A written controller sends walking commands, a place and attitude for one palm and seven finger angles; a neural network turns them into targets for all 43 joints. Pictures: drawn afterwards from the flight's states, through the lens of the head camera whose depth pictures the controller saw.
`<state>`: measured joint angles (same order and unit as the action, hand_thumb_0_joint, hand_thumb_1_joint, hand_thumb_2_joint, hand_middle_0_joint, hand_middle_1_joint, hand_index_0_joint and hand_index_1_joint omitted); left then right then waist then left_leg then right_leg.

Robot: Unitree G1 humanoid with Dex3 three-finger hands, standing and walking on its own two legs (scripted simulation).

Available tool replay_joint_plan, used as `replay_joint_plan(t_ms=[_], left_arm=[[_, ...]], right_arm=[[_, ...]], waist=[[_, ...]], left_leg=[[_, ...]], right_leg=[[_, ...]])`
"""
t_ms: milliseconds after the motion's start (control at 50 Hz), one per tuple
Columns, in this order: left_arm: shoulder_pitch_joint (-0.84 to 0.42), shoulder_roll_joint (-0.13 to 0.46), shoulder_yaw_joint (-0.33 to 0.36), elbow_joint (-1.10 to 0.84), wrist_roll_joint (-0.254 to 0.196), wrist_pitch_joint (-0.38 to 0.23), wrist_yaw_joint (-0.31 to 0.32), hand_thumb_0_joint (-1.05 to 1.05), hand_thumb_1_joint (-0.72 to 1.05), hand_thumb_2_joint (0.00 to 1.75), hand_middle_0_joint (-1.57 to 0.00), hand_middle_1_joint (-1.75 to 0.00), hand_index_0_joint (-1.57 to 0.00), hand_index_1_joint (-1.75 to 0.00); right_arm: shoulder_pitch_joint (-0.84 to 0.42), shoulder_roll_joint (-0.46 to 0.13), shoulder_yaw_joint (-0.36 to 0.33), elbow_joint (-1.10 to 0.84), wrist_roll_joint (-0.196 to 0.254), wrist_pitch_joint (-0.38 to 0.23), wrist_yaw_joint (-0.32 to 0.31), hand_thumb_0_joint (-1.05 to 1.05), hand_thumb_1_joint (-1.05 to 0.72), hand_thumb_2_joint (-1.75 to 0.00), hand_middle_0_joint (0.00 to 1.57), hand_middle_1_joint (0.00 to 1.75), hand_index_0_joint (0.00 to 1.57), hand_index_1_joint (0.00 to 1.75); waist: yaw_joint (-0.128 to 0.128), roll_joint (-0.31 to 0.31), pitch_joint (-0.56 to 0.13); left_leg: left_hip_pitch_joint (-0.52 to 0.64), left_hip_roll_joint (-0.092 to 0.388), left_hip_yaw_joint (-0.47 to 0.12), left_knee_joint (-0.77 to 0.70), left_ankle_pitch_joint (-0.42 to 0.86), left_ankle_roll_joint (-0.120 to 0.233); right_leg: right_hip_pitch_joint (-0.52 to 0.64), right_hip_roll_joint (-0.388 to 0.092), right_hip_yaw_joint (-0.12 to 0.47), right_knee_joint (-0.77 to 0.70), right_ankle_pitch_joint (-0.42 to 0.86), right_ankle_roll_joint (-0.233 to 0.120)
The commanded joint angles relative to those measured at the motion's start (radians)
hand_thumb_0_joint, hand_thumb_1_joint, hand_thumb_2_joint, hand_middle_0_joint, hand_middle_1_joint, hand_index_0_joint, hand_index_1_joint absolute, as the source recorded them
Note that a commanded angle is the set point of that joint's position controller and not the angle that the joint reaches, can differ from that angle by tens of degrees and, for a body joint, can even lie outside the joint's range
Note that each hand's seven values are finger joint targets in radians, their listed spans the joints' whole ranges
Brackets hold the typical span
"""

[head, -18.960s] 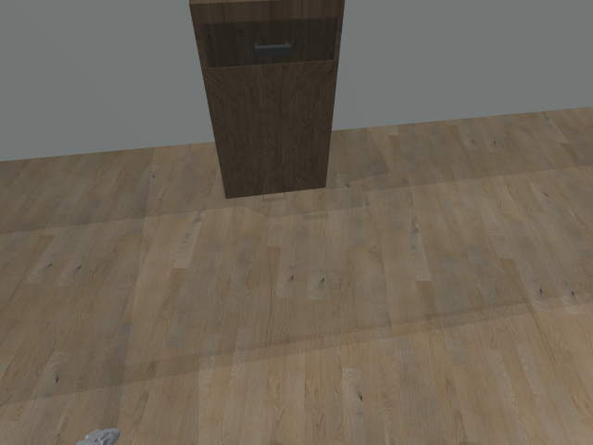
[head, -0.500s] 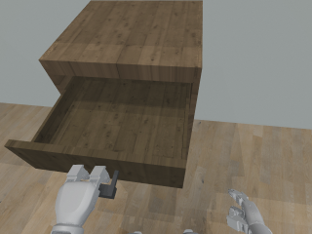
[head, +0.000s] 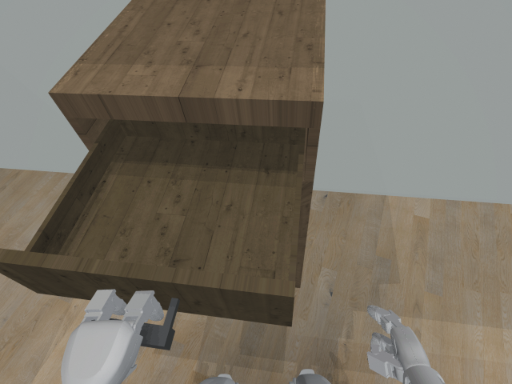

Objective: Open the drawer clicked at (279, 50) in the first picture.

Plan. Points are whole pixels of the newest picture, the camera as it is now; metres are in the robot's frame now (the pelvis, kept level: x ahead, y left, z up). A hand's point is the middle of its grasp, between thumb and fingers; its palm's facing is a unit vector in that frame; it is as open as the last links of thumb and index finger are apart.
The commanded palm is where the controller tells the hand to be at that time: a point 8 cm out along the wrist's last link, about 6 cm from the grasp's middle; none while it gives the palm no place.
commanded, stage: pull the drawer open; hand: left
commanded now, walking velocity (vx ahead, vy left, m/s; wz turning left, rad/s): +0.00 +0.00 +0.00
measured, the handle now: (133, 316) +0.21 +0.20 +0.02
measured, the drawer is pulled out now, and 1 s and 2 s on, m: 0.30 0.29 0.28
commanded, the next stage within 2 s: open the thumb to release the handle in 0.02 s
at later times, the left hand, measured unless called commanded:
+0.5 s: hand (127, 350) +0.17 +0.20 +0.00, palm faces -0.02 -0.11 -0.99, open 9.5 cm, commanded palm +0.15 +0.21 +0.06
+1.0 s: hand (129, 349) +0.17 +0.20 +0.00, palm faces +0.02 -0.11 -0.99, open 13.6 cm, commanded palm +0.16 +0.20 +0.05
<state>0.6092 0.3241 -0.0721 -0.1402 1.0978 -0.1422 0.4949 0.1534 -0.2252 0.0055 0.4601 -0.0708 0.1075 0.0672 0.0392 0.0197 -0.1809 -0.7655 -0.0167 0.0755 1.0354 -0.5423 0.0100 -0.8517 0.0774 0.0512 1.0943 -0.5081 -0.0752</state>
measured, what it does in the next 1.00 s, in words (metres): stands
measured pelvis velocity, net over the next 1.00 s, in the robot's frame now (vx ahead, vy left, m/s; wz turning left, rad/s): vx -0.02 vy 0.00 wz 0.03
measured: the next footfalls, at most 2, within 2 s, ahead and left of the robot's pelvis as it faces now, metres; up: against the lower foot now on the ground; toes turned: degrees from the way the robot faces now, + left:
none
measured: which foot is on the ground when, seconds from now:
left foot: down 0.00-1.00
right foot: down 0.00-1.00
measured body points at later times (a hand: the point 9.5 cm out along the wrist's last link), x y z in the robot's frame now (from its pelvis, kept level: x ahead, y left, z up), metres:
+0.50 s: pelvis +0.00 -0.01 +0.00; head +0.06 -0.05 +0.45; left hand +0.17 +0.20 +0.06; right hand +0.21 -0.21 -0.11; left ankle -0.02 +0.12 -0.66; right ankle +0.01 -0.07 -0.66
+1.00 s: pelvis -0.02 +0.00 +0.00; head +0.04 -0.04 +0.45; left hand +0.17 +0.20 +0.06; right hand +0.19 -0.22 -0.10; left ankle -0.02 +0.12 -0.66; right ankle +0.01 -0.07 -0.66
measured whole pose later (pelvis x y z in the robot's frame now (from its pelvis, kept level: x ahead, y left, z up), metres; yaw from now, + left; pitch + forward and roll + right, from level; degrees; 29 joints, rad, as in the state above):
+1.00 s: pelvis -0.02 +0.00 +0.00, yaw +2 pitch +14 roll +2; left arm 0.44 0.32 -0.13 -0.01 1.12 -0.11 0.54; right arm 0.15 -0.24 -0.02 0.50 -0.06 0.12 0.02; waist 0.06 0.04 -0.16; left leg -0.77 -0.03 0.03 1.02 -0.50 0.01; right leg -0.83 0.07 0.02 1.06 -0.47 -0.08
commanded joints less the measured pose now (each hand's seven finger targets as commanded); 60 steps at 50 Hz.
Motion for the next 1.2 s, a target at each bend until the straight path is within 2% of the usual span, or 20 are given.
replay_joint_plan(t_ms=[0,80,100,140,160,240,260,340,360,380,500,620,680,700,720,820,860,1000,1140,1180], left_arm=[[0.259,0.153,0.143,-0.207,-0.039,-0.024,0.063,0.00,0.90,0.90,-0.40,-1.35,-0.40,-1.35],[0.288,0.163,0.167,-0.210,-0.041,-0.046,0.068,0.00,0.90,0.90,-0.40,-1.35,-0.40,-1.35],[-0.063,0.194,0.163,-0.199,-0.003,-0.039,0.084,0.00,0.90,0.90,-0.40,-1.35,-0.40,-1.35],[-0.025,0.188,0.199,-0.172,0.007,-0.037,0.108,0.00,0.76,0.84,-0.39,-1.34,-0.39,-1.34],[0.002,0.158,0.177,-0.140,-0.001,-0.030,0.107,0.00,0.69,0.81,-0.38,-1.33,-0.38,-1.33],[-0.007,0.182,0.188,-0.154,-0.025,-0.007,0.107,0.00,0.41,0.69,-0.36,-1.30,-0.36,-1.30],[0.009,0.161,0.167,-0.139,-0.028,-0.002,0.103,0.00,0.34,0.66,-0.36,-1.29,-0.36,-1.29],[-0.002,0.166,0.150,-0.115,-0.026,0.013,0.093,0.00,0.06,0.54,-0.34,-1.26,-0.34,-1.26],[-0.022,0.149,0.125,-0.121,-0.028,0.013,0.088,0.00,-0.01,0.51,-0.33,-1.25,-0.33,-1.25],[-0.021,0.174,0.151,-0.125,-0.032,0.012,0.087,0.00,-0.08,0.48,-0.33,-1.24,-0.33,-1.24],[-0.077,0.157,0.126,-0.092,-0.015,0.016,0.082,0.00,-0.50,0.30,-0.30,-1.20,-0.30,-1.20],[-0.113,0.186,0.153,-0.067,-0.016,0.020,0.084,0.00,-0.50,0.30,-0.30,-1.20,-0.30,-1.20],[-0.151,0.168,0.127,-0.071,-0.014,0.025,0.081,0.00,-0.50,0.30,-0.30,-1.20,-0.30,-1.20],[-0.083,0.135,0.104,-0.031,-0.016,0.029,0.078,0.00,-0.50,0.30,-0.30,-1.20,-0.30,-1.20],[-0.118,0.137,0.101,-0.031,-0.021,0.026,0.075,0.00,-0.50,0.30,-0.30,-1.20,-0.30,-1.20],[-0.160,0.160,0.116,-0.037,-0.008,0.030,0.083,0.00,-0.50,0.30,-0.30,-1.20,-0.30,-1.20],[-0.195,0.126,0.073,-0.040,-0.001,0.035,0.082,0.00,-0.50,0.30,-0.30,-1.20,-0.30,-1.20],[-0.286,0.125,0.048,-0.027,0.011,0.066,0.086,0.00,-0.50,0.30,-0.30,-1.20,-0.30,-1.20],[-0.277,0.169,0.073,-0.142,-0.028,0.089,0.056,0.00,-0.50,0.30,-0.30,-1.20,-0.30,-1.20],[-0.252,0.160,0.062,-0.156,-0.038,0.084,0.041,0.00,-0.50,0.30,-0.30,-1.20,-0.30,-1.20]], right_arm=[[-0.101,-0.080,-0.031,-0.172,-0.001,-0.052,0.002,0.00,-0.90,-0.90,0.20,0.30,0.20,0.30],[-0.099,-0.080,-0.030,-0.165,-0.006,-0.056,0.004,0.00,-0.90,-0.90,0.20,0.30,0.20,0.30],[-0.098,-0.105,-0.043,-0.121,-0.017,-0.038,-0.005,0.00,-0.90,-0.90,0.20,0.30,0.20,0.30],[-0.077,-0.094,-0.052,-0.134,-0.025,-0.046,-0.020,0.00,-0.90,-0.90,0.20,0.30,0.20,0.30],[-0.073,-0.091,-0.056,-0.131,-0.018,-0.047,-0.024,0.00,-0.90,-0.90,0.20,0.30,0.20,0.30],[-0.068,-0.092,-0.057,-0.134,-0.006,-0.040,-0.027,0.00,-0.90,-0.90,0.20,0.30,0.20,0.30],[-0.067,-0.090,-0.059,-0.133,0.001,-0.039,-0.031,0.00,-0.90,-0.90,0.20,0.30,0.20,0.30],[-0.088,-0.087,-0.045,-0.138,0.008,-0.033,-0.033,0.00,-0.90,-0.90,0.20,0.30,0.20,0.30],[-0.086,-0.089,-0.049,-0.137,0.011,-0.034,-0.036,0.00,-0.90,-0.90,0.20,0.30,0.20,0.30],[-0.085,-0.089,-0.048,-0.138,0.009,-0.033,-0.035,0.00,-0.90,-0.90,0.20,0.30,0.20,0.30],[-0.097,-0.089,-0.048,-0.139,0.012,-0.030,-0.040,0.00,-0.90,-0.90,0.20,0.30,0.20,0.30],[-0.109,-0.092,-0.041,-0.141,0.015,-0.032,-0.045,0.00,-0.90,-0.90,0.20,0.30,0.20,0.30],[-0.107,-0.092,-0.049,-0.133,0.013,-0.031,-0.044,0.00,-0.90,-0.90,0.20,0.30,0.20,0.30],[-0.105,-0.086,-0.050,-0.138,0.015,-0.034,-0.044,0.00,-0.90,-0.90,0.20,0.30,0.20,0.30],[-0.108,-0.093,-0.044,-0.135,0.018,-0.037,-0.040,0.00,-0.90,-0.90,0.20,0.30,0.20,0.30],[-0.111,-0.096,-0.049,-0.135,0.015,-0.037,-0.043,0.00,-0.90,-0.90,0.20,0.30,0.20,0.30],[-0.104,-0.095,-0.055,-0.129,0.013,-0.038,-0.042,0.00,-0.90,-0.90,0.20,0.30,0.20,0.30],[-0.103,-0.097,-0.057,-0.123,0.019,-0.033,-0.048,0.00,-0.90,-0.90,0.20,0.30,0.20,0.30],[-0.111,-0.091,-0.047,-0.139,0.030,-0.033,-0.058,0.00,-0.90,-0.90,0.20,0.30,0.20,0.30],[-0.115,-0.091,-0.044,-0.140,0.032,-0.034,-0.054,0.00,-0.90,-0.90,0.20,0.30,0.20,0.30]], waist=[[0.065,-0.060,-0.174],[0.068,-0.054,-0.195],[-0.019,-0.075,-0.156],[0.016,-0.042,-0.203],[0.011,-0.045,-0.205],[0.022,-0.062,-0.281],[0.021,-0.066,-0.260],[0.027,-0.095,-0.235],[0.016,-0.083,-0.204],[0.025,-0.109,-0.220],[0.017,-0.067,-0.152],[0.019,-0.051,-0.147],[0.016,-0.055,-0.153],[0.023,-0.063,-0.135],[0.008,-0.055,-0.139],[0.010,-0.074,-0.144],[-0.001,-0.067,-0.147],[-0.008,-0.056,-0.154],[0.011,-0.061,-0.196],[0.011,-0.039,-0.158]], left_leg=[[0.071,-0.056,-0.061,-0.068,0.324,0.010],[0.070,-0.062,-0.060,-0.052,0.349,0.007],[0.043,-0.056,-0.073,-0.017,0.296,0.013],[0.058,-0.056,-0.064,-0.013,0.269,0.013],[0.055,-0.054,-0.065,-0.017,0.274,0.016],[0.088,-0.057,-0.064,-0.032,0.326,0.012],[0.078,-0.054,-0.065,-0.045,0.331,0.016],[0.069,-0.057,-0.058,-0.062,0.303,0.019],[0.064,-0.054,-0.059,-0.069,0.292,0.022],[0.067,-0.059,-0.056,-0.067,0.286,0.019],[0.070,-0.055,-0.056,-0.087,0.216,0.025],[0.069,-0.057,-0.057,-0.097,0.193,0.027],[0.074,-0.054,-0.056,-0.098,0.187,0.025],[0.062,-0.053,-0.057,-0.098,0.187,0.024],[0.074,-0.051,-0.063,-0.107,0.198,0.027],[0.064,-0.049,-0.064,-0.103,0.186,0.027],[0.071,-0.046,-0.060,-0.101,0.180,0.028],[0.101,-0.040,-0.063,-0.115,0.163,0.028],[0.190,-0.042,-0.061,-0.176,0.228,0.033],[0.208,-0.039,-0.067,-0.196,0.240,0.030]], right_leg=[[0.217,-0.043,0.132,-0.195,0.458,-0.004],[0.214,-0.048,0.156,-0.184,0.527,-0.003],[0.109,-0.055,0.154,-0.172,0.478,0.003],[0.111,-0.045,0.148,-0.174,0.396,-0.001],[0.133,-0.043,0.126,-0.173,0.422,0.000],[0.178,-0.044,0.119,-0.165,0.471,0.007],[0.206,-0.043,0.085,-0.165,0.495,0.010],[0.222,-0.046,0.099,-0.192,0.454,0.014],[0.230,-0.049,0.092,-0.205,0.469,0.014],[0.237,-0.052,0.119,-0.214,0.455,0.017],[0.211,-0.049,0.115,-0.260,0.318,0.012],[0.221,-0.053,0.139,-0.290,0.271,0.009],[0.207,-0.054,0.140,-0.290,0.247,0.011],[0.215,-0.050,0.133,-0.287,0.252,0.011],[0.205,-0.049,0.119,-0.282,0.278,0.008],[0.198,-0.050,0.118,-0.280,0.252,0.010],[0.189,-0.052,0.113,-0.279,0.247,0.012],[0.162,-0.048,0.089,-0.289,0.174,0.012],[0.279,-0.048,0.090,-0.330,0.262,0.015],[0.278,-0.046,0.088,-0.342,0.269,0.011]])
